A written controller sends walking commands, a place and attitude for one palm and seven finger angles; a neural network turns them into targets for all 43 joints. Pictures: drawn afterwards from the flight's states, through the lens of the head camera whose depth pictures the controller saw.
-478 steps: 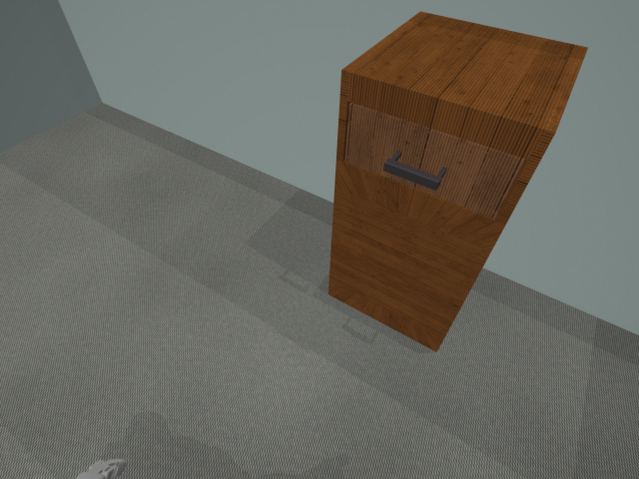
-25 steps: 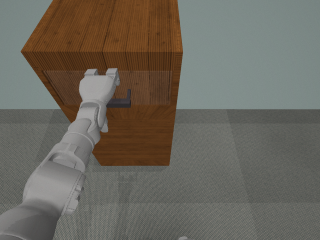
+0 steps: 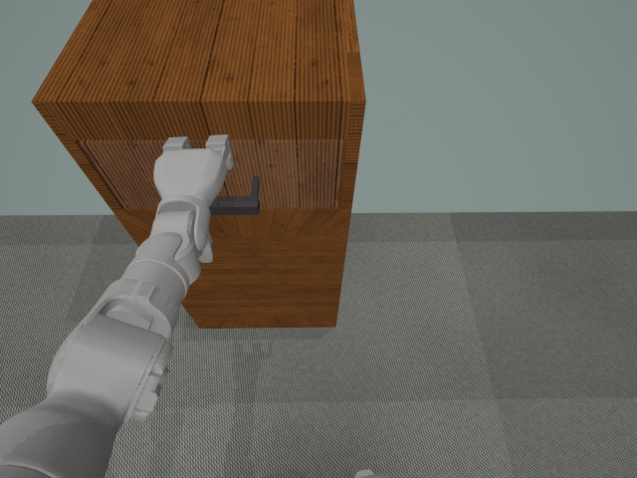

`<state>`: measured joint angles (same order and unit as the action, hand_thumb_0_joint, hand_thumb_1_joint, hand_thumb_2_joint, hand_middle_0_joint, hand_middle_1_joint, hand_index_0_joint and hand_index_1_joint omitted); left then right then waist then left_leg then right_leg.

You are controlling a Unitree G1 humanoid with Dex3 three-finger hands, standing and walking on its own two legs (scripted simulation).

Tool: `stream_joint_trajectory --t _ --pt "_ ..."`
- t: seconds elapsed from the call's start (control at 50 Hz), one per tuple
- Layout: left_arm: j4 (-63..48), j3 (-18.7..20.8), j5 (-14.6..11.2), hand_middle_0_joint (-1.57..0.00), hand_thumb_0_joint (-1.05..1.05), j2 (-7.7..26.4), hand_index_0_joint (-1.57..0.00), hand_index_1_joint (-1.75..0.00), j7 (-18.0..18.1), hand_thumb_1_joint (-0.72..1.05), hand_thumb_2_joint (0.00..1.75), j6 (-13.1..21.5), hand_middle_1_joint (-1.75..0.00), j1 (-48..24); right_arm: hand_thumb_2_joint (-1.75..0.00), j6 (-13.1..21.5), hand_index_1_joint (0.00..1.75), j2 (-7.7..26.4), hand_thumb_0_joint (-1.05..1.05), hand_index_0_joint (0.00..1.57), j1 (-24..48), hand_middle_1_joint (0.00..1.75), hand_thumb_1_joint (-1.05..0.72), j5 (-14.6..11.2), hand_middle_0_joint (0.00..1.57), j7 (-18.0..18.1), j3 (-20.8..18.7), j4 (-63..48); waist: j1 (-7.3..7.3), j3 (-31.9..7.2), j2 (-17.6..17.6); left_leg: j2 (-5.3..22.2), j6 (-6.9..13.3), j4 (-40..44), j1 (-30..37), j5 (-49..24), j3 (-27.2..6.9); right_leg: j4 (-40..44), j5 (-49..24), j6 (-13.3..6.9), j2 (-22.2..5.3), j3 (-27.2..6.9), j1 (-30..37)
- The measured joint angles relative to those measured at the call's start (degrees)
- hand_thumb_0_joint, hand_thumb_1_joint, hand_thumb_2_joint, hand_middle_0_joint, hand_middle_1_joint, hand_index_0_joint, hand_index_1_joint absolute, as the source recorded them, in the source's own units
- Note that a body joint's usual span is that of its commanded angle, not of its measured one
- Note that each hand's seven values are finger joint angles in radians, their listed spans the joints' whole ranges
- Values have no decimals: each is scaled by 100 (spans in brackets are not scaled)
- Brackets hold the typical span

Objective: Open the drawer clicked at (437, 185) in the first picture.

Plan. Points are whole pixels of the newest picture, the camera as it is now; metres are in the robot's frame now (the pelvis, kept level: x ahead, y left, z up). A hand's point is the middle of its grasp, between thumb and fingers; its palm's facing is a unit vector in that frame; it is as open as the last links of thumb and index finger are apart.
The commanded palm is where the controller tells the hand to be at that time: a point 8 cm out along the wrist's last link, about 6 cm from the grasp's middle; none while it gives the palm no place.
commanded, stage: move the hooked fingers above the handle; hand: left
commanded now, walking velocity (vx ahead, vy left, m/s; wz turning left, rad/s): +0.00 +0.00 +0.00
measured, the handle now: (220, 194) +0.54 +0.12 -0.02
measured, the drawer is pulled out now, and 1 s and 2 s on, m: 0.00 0.00 0.00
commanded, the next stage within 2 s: lower the fingers behind the handle in 0.18 s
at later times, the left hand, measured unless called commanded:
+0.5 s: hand (203, 212) +0.47 +0.13 +0.02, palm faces -0.06 -0.04 -1.00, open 13.9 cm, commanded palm +0.46 +0.13 +0.08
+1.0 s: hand (213, 221) +0.48 +0.12 -0.01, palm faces -0.05 -0.03 -1.00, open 13.9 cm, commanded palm +0.46 +0.13 +0.04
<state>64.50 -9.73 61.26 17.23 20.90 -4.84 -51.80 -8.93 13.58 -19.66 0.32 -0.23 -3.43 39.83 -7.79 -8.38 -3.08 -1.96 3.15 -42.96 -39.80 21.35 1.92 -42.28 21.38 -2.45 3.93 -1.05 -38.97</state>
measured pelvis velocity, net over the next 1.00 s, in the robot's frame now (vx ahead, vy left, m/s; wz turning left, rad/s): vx -0.01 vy -0.01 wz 0.00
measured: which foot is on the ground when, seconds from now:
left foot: down 0.00-1.00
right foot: down 0.00-1.00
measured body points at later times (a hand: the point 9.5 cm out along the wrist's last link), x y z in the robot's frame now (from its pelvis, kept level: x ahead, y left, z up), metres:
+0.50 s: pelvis +0.01 +0.00 +0.00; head +0.09 -0.01 +0.44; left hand +0.47 +0.13 +0.07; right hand +0.04 -0.26 -0.14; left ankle -0.02 +0.08 -0.71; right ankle -0.02 -0.10 -0.71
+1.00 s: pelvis -0.01 -0.01 -0.02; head +0.09 -0.01 +0.42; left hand +0.48 +0.12 +0.04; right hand -0.01 -0.27 -0.15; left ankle -0.02 +0.08 -0.71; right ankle -0.02 -0.10 -0.71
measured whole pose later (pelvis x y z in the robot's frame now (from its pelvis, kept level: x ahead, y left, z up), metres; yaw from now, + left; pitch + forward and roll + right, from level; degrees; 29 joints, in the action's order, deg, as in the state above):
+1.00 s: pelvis -0.01 -0.01 -0.02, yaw +0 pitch +22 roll -1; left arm 65.3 -7.5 63.6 17.8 24.1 -1.9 -50.0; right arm -8.4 13.2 -20.7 1.5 0.4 -3.2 39.7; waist -8.7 -10.3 -3.1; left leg -1.4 2.8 -50.5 -48.3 23.9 1.9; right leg -49.7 23.8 -2.9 4.5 -0.5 -47.4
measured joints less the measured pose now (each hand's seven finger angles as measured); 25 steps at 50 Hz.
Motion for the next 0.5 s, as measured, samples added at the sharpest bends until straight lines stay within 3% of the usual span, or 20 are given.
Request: stream_joint_trajectory --t 0.1,0.3,0.5 --pt "-44 -18 -23 -32 0 -20 -32 -120 -154 -49 30 89 -120 -76 -90 25 30 -21 0 20 101 30 -90 4 20 33 33 -102 6 -8 35 -14 5 0 -14 9 -11 -2 17 6 -13 11 -10" --pt "-333 65 51 -32 0 -52 -32 -120 -85 -49 30 124 -120 209 -90 -106 30 -30 0 20 97 30 -90 39 20 0 23 -163 109 -76 27 1 9 -38 31 95 20 -32 84 9 4 -24 27" --pt "-468 -177 31 -32 0 -152 -32 -120 -88 -49 30 297 -120 463 -90 -150 30 -67 0 20 83 30 -90 52 20 -36 -36 -50 204 -76 24 -26 -5 -81 48 98 -61 -55 111 -4 -21 60 79"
